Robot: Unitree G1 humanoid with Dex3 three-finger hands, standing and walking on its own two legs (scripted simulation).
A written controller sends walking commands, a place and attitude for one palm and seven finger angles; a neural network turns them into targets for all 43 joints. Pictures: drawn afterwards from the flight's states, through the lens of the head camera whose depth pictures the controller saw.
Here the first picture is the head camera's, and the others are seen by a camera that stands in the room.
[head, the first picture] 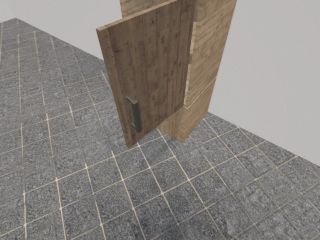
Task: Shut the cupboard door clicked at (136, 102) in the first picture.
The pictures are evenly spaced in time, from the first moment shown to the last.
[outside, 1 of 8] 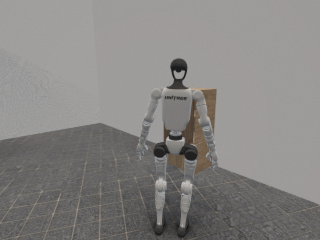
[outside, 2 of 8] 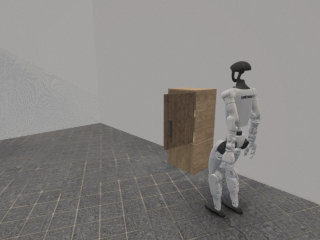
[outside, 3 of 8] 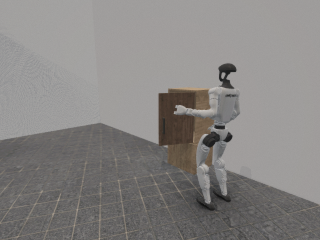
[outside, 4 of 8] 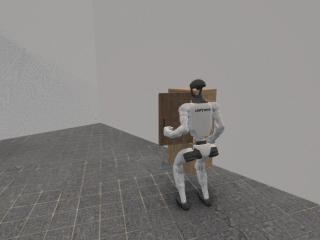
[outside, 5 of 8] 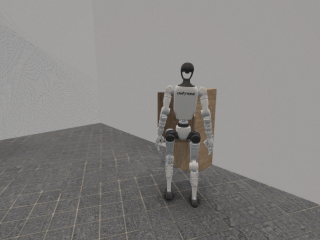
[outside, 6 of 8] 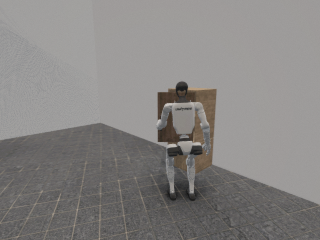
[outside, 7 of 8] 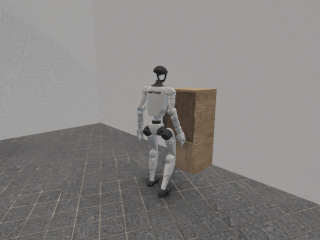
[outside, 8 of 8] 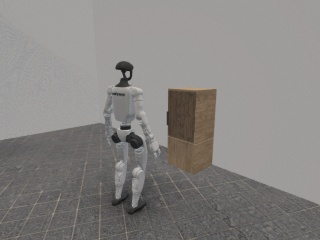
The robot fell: no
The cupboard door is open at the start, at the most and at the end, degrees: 82 82 0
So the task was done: yes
